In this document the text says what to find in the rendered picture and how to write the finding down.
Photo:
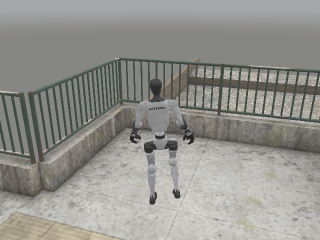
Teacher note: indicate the right robot hand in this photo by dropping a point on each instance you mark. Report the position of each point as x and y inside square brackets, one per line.
[191, 137]

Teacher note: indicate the robot head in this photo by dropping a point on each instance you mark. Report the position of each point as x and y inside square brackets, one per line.
[156, 87]

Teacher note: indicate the robot left upper arm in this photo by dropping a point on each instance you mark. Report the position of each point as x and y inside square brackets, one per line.
[139, 114]

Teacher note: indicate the robot right upper arm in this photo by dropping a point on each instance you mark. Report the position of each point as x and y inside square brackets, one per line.
[176, 110]

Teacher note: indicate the robot torso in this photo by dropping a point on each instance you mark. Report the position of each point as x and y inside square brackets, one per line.
[158, 120]

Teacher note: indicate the left robot hand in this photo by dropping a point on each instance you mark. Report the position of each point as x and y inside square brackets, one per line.
[132, 138]

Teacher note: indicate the left robot forearm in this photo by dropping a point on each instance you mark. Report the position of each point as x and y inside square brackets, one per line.
[134, 130]

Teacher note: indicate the right robot forearm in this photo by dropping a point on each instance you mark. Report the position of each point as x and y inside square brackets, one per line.
[185, 128]

